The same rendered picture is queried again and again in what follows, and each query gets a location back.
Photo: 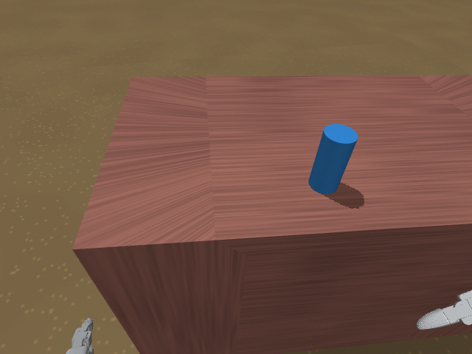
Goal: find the can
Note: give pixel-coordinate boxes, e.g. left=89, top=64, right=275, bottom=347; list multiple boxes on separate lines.
left=308, top=124, right=358, bottom=194

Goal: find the left robot hand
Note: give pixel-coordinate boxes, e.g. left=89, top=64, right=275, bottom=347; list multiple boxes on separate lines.
left=66, top=318, right=94, bottom=354

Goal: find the right robot hand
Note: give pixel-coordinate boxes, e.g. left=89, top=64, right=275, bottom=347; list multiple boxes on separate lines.
left=417, top=290, right=472, bottom=330

